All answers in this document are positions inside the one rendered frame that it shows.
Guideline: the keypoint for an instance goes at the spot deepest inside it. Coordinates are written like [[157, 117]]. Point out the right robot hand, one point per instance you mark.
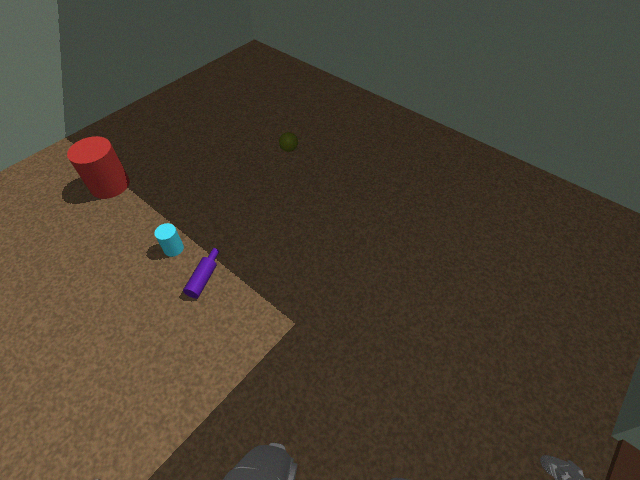
[[560, 469]]

